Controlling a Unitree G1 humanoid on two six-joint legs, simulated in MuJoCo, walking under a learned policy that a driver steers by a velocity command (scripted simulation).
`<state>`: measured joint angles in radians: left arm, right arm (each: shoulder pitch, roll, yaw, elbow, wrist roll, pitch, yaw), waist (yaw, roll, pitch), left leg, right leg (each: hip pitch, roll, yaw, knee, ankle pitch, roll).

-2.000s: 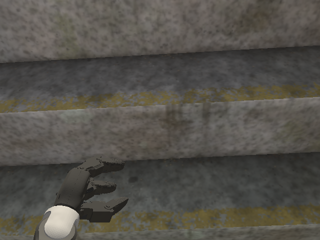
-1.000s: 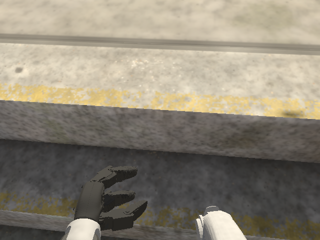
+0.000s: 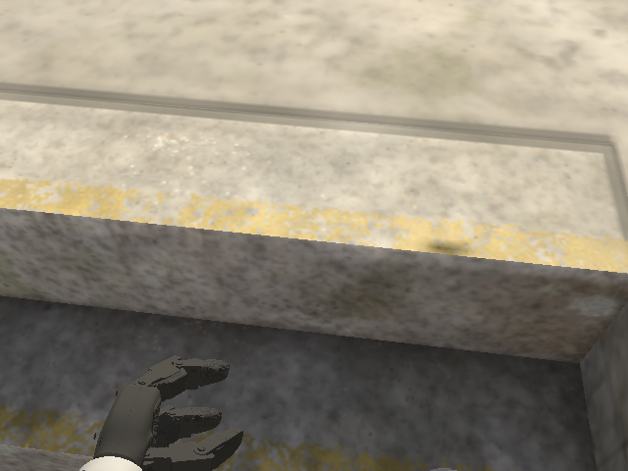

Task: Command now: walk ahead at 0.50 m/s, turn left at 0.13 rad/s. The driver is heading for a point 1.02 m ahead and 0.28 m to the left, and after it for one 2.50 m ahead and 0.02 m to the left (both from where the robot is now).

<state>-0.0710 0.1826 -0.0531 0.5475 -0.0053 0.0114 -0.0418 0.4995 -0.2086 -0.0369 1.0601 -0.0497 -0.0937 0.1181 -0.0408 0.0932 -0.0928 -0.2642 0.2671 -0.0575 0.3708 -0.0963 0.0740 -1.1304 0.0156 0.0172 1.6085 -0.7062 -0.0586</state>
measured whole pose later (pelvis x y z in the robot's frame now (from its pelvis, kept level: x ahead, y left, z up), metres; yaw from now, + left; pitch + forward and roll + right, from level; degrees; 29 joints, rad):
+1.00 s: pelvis +0.23 +0.18 +0.20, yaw +23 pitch +0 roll -4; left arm 0.09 0.03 -0.05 0.69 -0.01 0.02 0.05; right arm 0.48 -0.12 -0.02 0.99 -0.08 -0.10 0.01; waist -0.06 0.01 -0.07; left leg -0.17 -0.11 -0.08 0.49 -0.32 0.15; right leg -1.40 0.04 -0.05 2.49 -0.25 -0.14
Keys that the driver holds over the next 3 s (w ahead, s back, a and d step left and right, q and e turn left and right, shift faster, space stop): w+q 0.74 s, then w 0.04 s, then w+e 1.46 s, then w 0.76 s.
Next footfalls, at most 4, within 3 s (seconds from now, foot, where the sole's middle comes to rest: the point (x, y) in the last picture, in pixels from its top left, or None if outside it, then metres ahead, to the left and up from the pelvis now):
0.52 left None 0.21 0.20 -0.57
1.28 right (228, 377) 0.47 0.14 -0.34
1.66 left None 0.26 0.50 -0.57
2.18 right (127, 400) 0.44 0.28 -0.34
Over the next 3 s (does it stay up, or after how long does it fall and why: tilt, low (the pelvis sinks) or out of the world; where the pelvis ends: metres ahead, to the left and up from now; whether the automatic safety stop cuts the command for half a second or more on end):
stays up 0.68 0.48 0.63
